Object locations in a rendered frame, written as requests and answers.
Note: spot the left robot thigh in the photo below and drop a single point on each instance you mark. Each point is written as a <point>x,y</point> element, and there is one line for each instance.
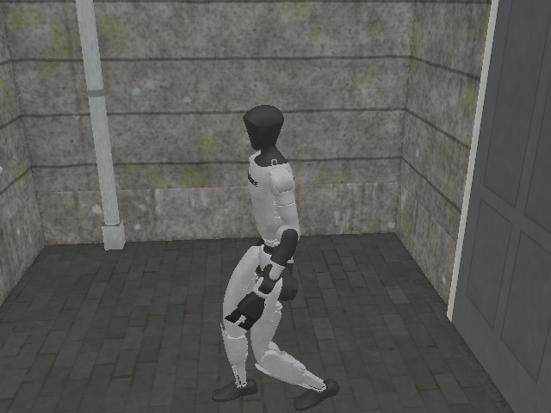
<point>265,327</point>

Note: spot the right robot upper arm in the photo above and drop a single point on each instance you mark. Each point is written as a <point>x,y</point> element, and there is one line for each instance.
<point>252,156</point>

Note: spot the robot left hand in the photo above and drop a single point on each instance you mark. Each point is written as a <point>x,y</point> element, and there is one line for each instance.
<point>251,306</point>

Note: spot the robot right hand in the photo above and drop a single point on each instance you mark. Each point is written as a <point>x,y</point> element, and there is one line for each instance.
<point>260,242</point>

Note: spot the left robot forearm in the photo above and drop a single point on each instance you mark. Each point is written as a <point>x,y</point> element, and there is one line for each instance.
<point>273,271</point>

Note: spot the left robot foot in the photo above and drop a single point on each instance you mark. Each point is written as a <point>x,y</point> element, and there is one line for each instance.
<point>312,398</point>

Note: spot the left robot upper arm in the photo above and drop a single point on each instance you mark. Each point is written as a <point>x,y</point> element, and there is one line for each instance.
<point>281,185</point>

